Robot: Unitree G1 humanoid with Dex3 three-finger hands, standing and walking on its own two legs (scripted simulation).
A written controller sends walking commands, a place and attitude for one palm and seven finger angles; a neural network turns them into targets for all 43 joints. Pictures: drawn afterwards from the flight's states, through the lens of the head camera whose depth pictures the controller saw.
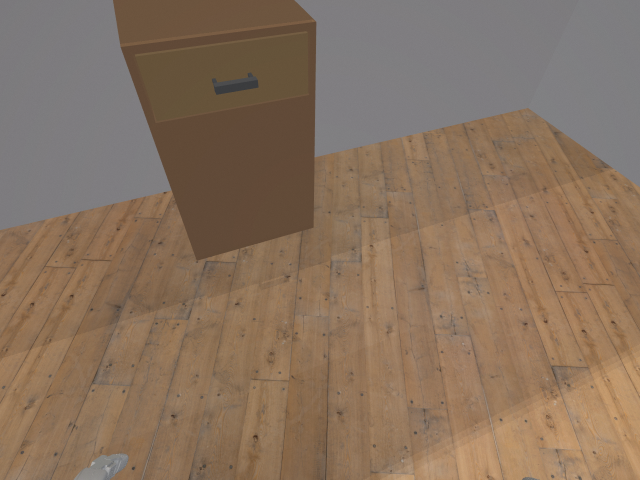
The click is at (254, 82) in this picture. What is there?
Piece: drawer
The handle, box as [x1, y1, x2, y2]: [212, 73, 258, 94]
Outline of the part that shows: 257,79 255,76 253,77 251,73 248,73 247,78 223,82 217,82 215,78 213,78 212,81 215,92 217,94 258,87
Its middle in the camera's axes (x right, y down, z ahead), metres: -0.24 -0.43 +1.06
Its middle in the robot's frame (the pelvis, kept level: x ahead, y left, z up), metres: +1.07 +0.29 -0.05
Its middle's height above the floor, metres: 0.72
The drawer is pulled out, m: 0.00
